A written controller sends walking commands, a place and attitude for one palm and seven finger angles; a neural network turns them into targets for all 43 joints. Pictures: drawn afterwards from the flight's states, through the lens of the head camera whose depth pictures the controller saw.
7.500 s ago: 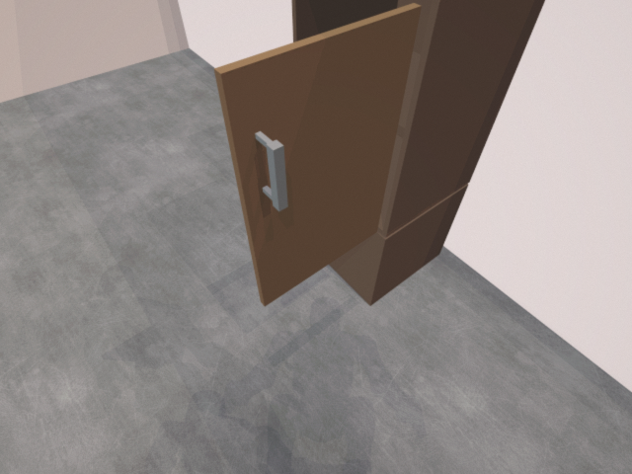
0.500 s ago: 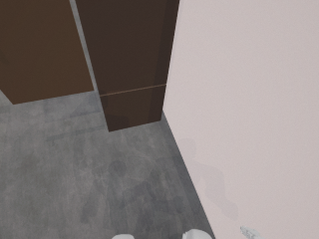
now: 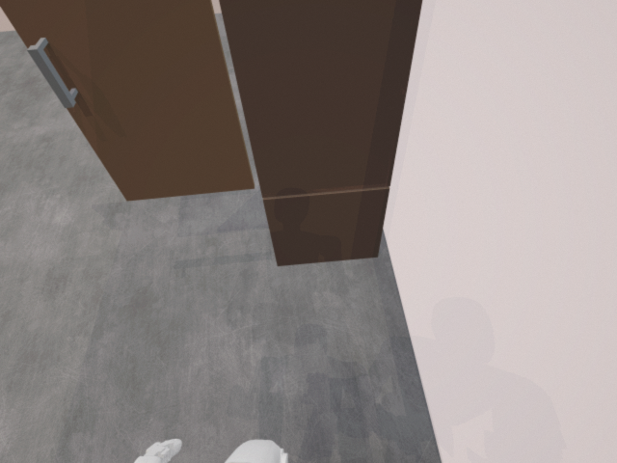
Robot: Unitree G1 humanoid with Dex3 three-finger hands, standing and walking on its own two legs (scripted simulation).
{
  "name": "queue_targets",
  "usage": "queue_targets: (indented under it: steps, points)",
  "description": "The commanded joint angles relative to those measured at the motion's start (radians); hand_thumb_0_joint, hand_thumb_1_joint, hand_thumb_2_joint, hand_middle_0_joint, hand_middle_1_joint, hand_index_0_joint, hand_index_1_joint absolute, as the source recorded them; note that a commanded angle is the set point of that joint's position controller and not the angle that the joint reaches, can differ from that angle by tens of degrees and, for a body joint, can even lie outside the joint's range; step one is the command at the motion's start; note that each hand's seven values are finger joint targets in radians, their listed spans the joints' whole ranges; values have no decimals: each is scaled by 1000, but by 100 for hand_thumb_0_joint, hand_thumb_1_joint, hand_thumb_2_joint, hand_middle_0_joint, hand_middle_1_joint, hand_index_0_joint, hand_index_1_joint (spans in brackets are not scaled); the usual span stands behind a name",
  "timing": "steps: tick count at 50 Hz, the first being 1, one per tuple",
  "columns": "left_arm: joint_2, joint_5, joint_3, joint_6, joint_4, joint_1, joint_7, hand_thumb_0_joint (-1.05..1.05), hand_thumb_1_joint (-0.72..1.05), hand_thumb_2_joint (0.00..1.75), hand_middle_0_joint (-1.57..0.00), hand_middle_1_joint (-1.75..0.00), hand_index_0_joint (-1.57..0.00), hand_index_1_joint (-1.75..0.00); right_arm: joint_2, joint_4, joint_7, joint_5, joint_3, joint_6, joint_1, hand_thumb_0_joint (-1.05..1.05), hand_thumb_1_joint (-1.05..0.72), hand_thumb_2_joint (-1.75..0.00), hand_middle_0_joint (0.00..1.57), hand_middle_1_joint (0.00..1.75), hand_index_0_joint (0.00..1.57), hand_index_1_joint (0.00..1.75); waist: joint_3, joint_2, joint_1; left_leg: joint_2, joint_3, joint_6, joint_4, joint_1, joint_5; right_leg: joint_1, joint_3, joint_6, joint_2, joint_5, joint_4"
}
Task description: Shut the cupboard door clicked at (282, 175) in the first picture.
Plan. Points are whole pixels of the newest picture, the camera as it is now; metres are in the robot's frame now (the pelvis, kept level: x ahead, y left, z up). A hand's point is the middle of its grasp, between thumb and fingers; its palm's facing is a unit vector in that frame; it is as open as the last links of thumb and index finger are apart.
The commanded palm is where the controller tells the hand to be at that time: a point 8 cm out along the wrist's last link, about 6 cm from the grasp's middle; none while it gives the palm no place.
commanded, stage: turn to face it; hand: left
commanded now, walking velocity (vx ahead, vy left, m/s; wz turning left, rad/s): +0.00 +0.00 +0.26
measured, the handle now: (56, 73) +0.82 +0.56 +0.08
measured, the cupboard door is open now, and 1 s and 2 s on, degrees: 91 91 91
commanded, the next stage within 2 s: take the last steps up to it in 0.04 s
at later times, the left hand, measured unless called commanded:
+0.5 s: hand out of the picture +0.03 +0.26 -0.17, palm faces +0.22 -0.96 -0.19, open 7.4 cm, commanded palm none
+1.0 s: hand (151, 419) +0.20 +0.26 -0.15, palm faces +0.31 -0.92 -0.23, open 7.1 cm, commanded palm none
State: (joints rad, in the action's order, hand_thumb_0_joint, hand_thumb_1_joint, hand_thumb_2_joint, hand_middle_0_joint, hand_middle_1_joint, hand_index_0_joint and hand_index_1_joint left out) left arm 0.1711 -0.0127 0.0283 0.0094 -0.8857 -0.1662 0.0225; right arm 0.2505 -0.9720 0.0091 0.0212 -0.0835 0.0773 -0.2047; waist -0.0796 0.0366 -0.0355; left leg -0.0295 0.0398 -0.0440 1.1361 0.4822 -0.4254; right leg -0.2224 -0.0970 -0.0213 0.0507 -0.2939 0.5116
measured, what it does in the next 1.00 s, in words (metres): walks ahead: left foot, then right foot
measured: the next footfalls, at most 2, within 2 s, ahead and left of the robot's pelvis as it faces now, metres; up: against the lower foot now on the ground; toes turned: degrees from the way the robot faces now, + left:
left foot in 0.28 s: +0.02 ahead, +0.12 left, +0.00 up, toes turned +10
right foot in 0.78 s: +0.25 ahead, -0.02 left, +0.00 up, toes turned +3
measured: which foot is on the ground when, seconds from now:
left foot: up 0.00-0.26, down 0.28-0.78, up 0.80-1.00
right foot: down 0.00-0.28, up 0.30-0.76, down 0.78-1.00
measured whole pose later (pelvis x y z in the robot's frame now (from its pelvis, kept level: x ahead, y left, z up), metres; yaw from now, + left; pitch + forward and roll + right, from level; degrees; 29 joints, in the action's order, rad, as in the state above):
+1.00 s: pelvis +0.18 +0.06 +0.01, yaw +14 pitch +0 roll +1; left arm 0.16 -0.01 0.07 -0.07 -1.00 -0.22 0.02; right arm 0.18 -1.08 0.01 0.03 -0.06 0.02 -0.31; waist -0.05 0.01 -0.02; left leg 0.08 -0.01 -0.03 1.08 0.54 -0.22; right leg -0.19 -0.19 -0.03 0.06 -0.21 0.40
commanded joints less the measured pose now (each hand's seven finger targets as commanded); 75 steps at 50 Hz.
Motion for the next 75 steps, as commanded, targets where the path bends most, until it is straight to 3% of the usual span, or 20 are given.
queue_targets:
  steps: [1,7,12,13,15,23,33,36,38,39,40,43,47,58,61,62,63,64,70,75]
  points:
    - [176,-6,47,-31,36,-82,13,0,90,90,-20,-30,-20,-30,30,66,7,-8,-2,-21,40,0,-90,-90,20,30,20,30,88,-198,46,38,-31,-25,-60,47,11,148,124,-90,246,526,-170]
    - [208,-18,61,-32,-26,-176,13,0,90,90,-20,-30,-20,-30,-1,66,0,-16,22,-39,107,0,-90,-90,20,30,20,30,121,-249,90,24,-95,-12,-371,-46,-58,244,118,-121,273,740,-97]
    - [227,-8,71,-28,-50,-134,-5,0,90,90,-20,-30,-20,-30,28,34,0,-8,28,-63,23,0,-90,-90,20,30,20,30,102,-201,34,13,-140,22,-678,-323,116,35,100,-58,277,212,-90]
    - [203,-2,69,-25,-42,-109,-13,0,90,90,-20,-30,-20,-30,71,19,-2,-4,18,-74,-29,0,-90,-90,20,30,20,30,113,-90,1,66,-73,54,-768,-461,131,-97,43,-13,226,55,15]
    - [117,-8,42,-16,26,-15,-23,0,90,90,-20,-30,-20,-30,225,-5,-14,9,-16,-70,-184,0,-90,-90,20,30,20,30,104,262,-72,421,394,268,-901,-584,145,-455,-37,57,28,-357,494]
    - [120,-11,44,-16,-57,-51,-42,0,90,90,-20,-30,-20,-30,84,-9,-32,-7,36,-126,-126,0,-90,-90,20,30,20,30,29,58,36,234,117,238,-922,-470,489,-446,53,55,68,0,625]
    - [81,-7,26,-28,10,142,-42,0,90,90,-20,-30,-20,-30,65,-92,-32,7,39,-126,-255,0,-90,-90,20,30,20,30,-34,52,-1,238,120,264,-907,-449,533,-314,-3,32,27,-8,236]
    - [96,-8,40,-37,-20,22,-40,0,90,90,-20,-30,-20,-30,66,-104,-33,5,40,-124,-231,0,-90,-90,20,30,20,30,-11,12,67,192,82,222,-782,-348,594,-60,-25,6,-16,35,87]
    - [201,-15,73,-61,-94,-255,-27,0,90,90,-20,-30,-20,-30,46,-91,-26,-20,38,-136,-224,0,-90,-90,20,30,20,30,159,-160,183,76,-18,132,-396,-82,452,445,202,-67,177,55,-65]
    - [287,-13,94,-60,-119,-352,-18,0,90,90,-20,-30,-20,-30,20,-65,-29,-24,35,-138,-263,0,-90,-90,20,30,20,30,272,-343,183,-55,-68,69,-73,103,-134,599,610,-188,489,124,-195]
    - [271,6,93,-52,-105,-301,-8,0,90,90,-20,-30,-20,-30,69,-57,-25,-9,23,-123,-216,0,-90,-90,20,30,20,30,170,-205,160,28,8,69,74,143,-140,440,619,-223,527,58,-266]
    - [127,0,55,-57,-65,-92,-5,0,90,90,-20,-30,-20,-30,-14,-66,-4,4,23,-85,-133,0,-90,-90,20,30,20,30,-69,-171,63,123,22,49,96,109,96,-38,347,-122,375,-216,-377]
    - [97,-3,48,-87,-97,-126,-11,0,90,90,-20,-30,-20,-30,-63,-89,14,10,25,-66,-188,0,-90,-90,20,30,20,30,14,-147,29,134,-46,11,-31,67,230,-26,120,-80,280,5,-386]
    - [158,-20,57,-93,-176,-228,-15,0,90,90,-20,-30,-20,-30,-49,36,43,1,30,-102,75,0,-90,-90,20,30,20,30,-4,-220,86,106,-124,9,-522,-1,241,106,48,-82,303,223,-296]
    - [168,-18,63,-77,-179,-207,-12,0,90,90,-20,-30,-20,-30,-1,5,32,2,24,-119,-42,0,-90,-90,20,30,20,30,39,-148,17,59,-155,30,-682,-297,244,-4,3,-45,258,224,-124]
    - [135,-14,54,-72,-176,-225,-16,0,90,90,-20,-30,-20,-30,71,-31,21,7,10,-127,-166,0,-90,-90,20,30,20,30,123,-8,-28,101,-130,45,-710,-488,240,-72,-51,-21,190,173,89]
    - [76,-5,44,-68,-163,-272,-20,0,90,90,-20,-30,-20,-30,179,-53,5,17,-16,-132,-282,0,-90,-90,20,30,20,30,236,260,-57,334,174,128,-740,-673,307,-276,-126,25,43,-210,376]
    - [60,-10,34,-67,-129,-214,-14,0,90,90,-20,-30,-20,-30,204,-63,-14,9,-18,-118,-338,0,-90,-90,20,30,20,30,259,269,-83,413,277,208,-819,-685,382,-378,-29,14,1,-341,611]
    - [28,-11,30,-35,-151,-179,-21,0,90,90,-20,-30,-20,-30,30,-17,-38,3,46,-145,-116,0,-90,-90,20,30,20,30,62,61,46,311,20,214,-891,-340,587,-348,60,10,88,-72,693]
    - [11,-12,26,-22,-104,-126,-22,0,90,90,-20,-30,-20,-30,26,-21,-32,13,41,-138,-97,0,-90,-90,20,30,20,30,25,31,62,298,-39,247,-919,-283,511,-229,22,8,72,-55,347]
